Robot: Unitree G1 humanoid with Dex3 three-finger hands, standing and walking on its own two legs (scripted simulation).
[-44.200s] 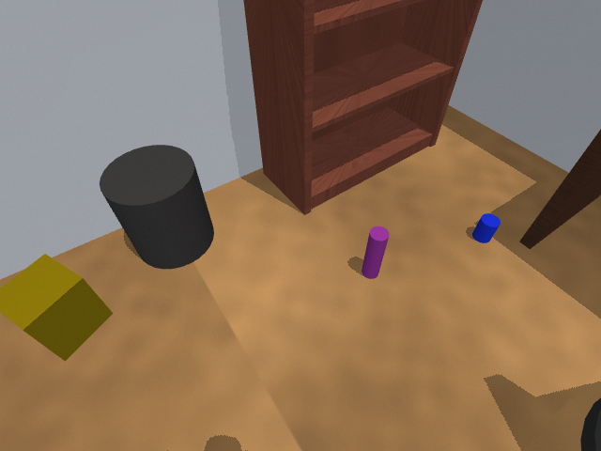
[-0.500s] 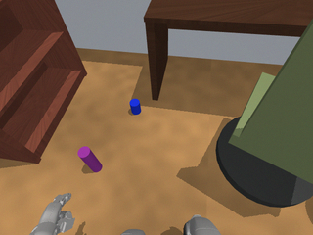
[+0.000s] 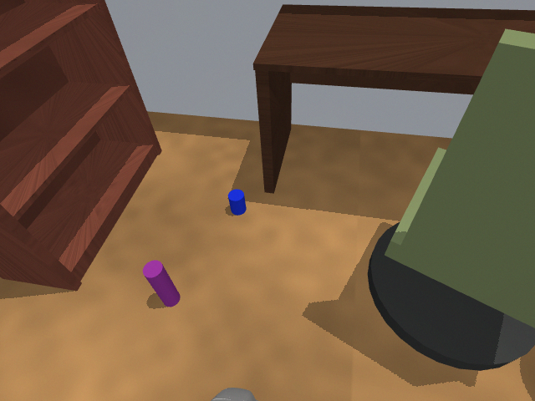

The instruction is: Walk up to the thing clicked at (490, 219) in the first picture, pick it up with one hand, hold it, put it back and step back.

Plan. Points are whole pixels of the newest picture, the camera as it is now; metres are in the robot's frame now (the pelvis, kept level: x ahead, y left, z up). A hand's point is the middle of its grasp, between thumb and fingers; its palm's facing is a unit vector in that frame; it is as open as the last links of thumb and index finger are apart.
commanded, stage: step back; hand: left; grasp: from above
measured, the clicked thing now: (237, 202) +1.06 +0.30 -0.72
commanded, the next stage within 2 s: stand in 0.64 s
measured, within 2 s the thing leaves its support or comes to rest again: neither
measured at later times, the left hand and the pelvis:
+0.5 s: hand (127, 389) +0.15 +0.29 -0.16, palm faces -0.03 -0.93 -0.37, open 7.4 cm; pelvis +0.06 +0.03 -0.01, yaw +0 degrees
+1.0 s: hand (142, 375) +0.17 +0.26 -0.14, palm faces -0.04 -0.94 -0.33, open 7.4 cm; pelvis +0.07 +0.02 +0.01, yaw +0 degrees
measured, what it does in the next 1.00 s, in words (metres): steps on the spot: left foot, then right foot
